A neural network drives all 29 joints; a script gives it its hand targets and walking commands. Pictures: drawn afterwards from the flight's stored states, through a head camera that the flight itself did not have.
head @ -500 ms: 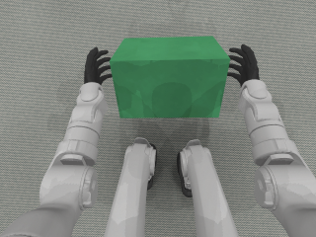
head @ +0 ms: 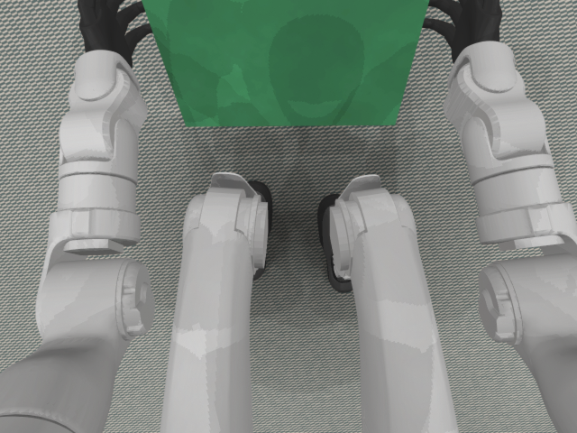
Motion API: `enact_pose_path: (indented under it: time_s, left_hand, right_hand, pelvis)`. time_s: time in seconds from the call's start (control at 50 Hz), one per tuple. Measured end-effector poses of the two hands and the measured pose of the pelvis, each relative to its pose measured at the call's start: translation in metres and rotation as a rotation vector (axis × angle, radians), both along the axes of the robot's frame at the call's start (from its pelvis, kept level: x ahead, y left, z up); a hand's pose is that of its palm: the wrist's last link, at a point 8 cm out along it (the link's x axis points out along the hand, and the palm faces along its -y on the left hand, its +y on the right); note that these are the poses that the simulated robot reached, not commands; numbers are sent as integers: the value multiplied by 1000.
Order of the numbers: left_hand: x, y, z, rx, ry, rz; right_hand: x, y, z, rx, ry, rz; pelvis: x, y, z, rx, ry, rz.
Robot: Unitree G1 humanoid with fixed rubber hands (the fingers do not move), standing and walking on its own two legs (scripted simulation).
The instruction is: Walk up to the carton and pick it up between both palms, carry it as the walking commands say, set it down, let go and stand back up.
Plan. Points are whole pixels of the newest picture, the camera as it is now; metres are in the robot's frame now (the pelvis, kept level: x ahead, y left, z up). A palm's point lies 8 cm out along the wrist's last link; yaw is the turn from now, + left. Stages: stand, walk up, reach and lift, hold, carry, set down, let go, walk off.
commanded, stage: set down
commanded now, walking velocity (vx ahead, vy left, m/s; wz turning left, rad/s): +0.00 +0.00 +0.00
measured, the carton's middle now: (289, 23) +0.54 +0.02 -0.29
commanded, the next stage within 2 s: none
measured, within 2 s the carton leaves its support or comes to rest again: neither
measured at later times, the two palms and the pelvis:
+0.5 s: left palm (123, 9) +0.54 +0.21 -0.21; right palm out of the picture +0.54 -0.16 -0.21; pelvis +0.00 +0.02 -0.05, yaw -1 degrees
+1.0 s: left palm out of the picture +0.57 +0.21 -0.24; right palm out of the picture +0.58 -0.16 -0.24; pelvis +0.03 +0.02 -0.09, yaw -1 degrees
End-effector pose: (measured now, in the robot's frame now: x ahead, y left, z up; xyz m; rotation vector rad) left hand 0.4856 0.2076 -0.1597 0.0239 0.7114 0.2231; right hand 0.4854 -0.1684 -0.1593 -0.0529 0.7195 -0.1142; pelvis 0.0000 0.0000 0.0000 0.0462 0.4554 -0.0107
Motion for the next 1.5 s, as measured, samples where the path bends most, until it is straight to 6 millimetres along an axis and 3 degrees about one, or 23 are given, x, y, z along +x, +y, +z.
enact_pose_path:
  time_s: [0.24,0.4,0.54,0.78,1.08,1.5]
  left_hand:
    - [31,5,12,14,-20,12]
    - [40,5,-31,11,19,-7]
    - [57,5,-62,7,-29,-4]
    - [80,5,-82,2,-42,-11]
    - [75,8,-85,-50,3,-6]
    - [71,10,-86,-65,28,-13]
  right_hand:
    - [33,10,7,-30,-27,-42]
    - [42,9,-32,-56,5,-26]
    - [64,8,-54,-41,-41,-26]
    - [89,8,-80,-10,-73,-42]
    - [89,7,-79,-8,-2,-4]
    - [88,8,-81,-1,11,-8]
  pelvis:
    - [-23,12,-22,-26,-27,8]
    - [-13,20,-34,-46,18,19]
    - [-2,23,-53,-55,63,12]
    - [16,24,-76,-50,73,18]
    - [39,17,-99,-38,150,7]
    - [43,22,-92,-49,208,11]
